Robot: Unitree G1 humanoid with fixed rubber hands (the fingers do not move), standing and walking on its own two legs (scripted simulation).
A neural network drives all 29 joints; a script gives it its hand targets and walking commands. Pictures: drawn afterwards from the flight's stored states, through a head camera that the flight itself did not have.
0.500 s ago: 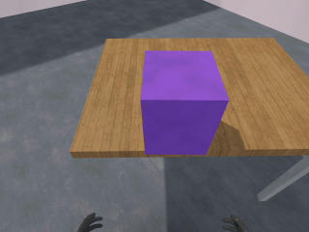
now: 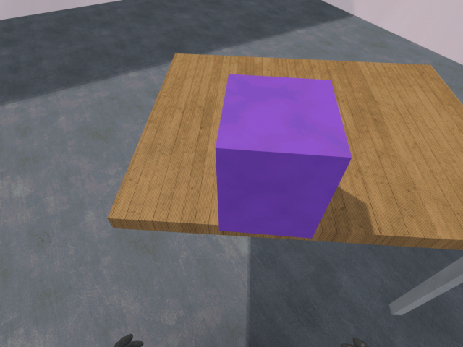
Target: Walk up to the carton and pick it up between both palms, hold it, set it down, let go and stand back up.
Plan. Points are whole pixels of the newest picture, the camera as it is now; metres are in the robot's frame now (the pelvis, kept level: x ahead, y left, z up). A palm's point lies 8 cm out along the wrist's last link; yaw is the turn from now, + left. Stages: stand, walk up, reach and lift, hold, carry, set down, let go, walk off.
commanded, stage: walk up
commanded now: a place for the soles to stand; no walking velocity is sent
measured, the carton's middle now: (271, 159) +0.45 -0.06 +0.06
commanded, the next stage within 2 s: none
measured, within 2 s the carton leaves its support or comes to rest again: neither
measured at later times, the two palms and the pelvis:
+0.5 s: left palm out of the picture +0.07 +0.20 -0.11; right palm (374, 334) +0.16 -0.24 -0.10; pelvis +0.02 -0.04 +0.00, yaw +2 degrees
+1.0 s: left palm out of the picture +0.14 +0.19 -0.09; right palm (388, 338) +0.16 -0.27 -0.10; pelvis +0.02 -0.04 +0.00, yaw -2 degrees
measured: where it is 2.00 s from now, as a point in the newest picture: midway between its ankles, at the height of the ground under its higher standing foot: outside the picture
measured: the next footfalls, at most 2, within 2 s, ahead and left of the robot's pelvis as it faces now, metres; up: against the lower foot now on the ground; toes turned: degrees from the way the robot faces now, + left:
left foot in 0.58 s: +0.13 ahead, +0.06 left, +0.00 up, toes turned +2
right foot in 0.78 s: +0.06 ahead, -0.15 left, +0.00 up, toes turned -2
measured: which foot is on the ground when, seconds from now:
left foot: down 0.00-0.38, up 0.40-0.56, down 0.58-1.00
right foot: down 0.00-0.62, up 0.64-0.76, down 0.78-1.00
